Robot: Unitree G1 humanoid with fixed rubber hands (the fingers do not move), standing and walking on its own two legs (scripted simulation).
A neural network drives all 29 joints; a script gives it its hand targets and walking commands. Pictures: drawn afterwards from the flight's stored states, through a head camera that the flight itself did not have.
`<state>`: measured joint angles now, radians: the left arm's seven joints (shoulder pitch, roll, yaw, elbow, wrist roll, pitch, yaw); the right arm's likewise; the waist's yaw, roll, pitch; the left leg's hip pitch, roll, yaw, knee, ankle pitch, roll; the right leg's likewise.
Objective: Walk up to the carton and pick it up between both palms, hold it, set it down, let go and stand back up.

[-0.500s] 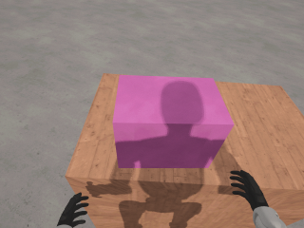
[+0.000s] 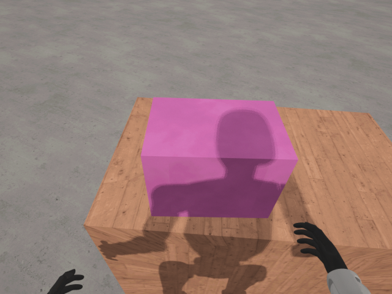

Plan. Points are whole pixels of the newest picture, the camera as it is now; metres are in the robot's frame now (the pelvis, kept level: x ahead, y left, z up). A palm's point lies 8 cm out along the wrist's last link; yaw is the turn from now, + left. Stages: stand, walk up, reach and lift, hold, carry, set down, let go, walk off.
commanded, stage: stand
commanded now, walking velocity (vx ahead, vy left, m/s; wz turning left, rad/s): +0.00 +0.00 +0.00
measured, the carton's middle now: (212, 159) +0.43 -0.03 +0.04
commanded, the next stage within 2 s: none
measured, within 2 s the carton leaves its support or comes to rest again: neither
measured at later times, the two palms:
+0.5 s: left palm out of the picture +0.11 +0.31 -0.09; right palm (328, 261) +0.20 -0.25 -0.01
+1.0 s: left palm out of the picture +0.11 +0.33 -0.09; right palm (327, 261) +0.20 -0.25 +0.00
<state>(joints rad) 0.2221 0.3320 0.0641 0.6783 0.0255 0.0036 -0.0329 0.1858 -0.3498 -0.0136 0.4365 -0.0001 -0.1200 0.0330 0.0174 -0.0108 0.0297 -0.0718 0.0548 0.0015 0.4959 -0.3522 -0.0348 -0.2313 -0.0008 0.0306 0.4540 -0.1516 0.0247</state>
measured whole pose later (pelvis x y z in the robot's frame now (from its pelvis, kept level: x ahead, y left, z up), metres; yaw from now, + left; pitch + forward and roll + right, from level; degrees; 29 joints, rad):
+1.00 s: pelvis +0.00 +0.03 +0.00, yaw +0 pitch -4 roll +0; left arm 0.13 0.39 0.03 0.90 0.02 0.00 -0.03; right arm 0.16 -0.41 -0.02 0.48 0.03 -0.11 0.01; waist 0.01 -0.02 0.04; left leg -0.07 0.00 0.02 0.49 -0.35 0.01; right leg -0.22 -0.05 0.05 0.44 -0.15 0.07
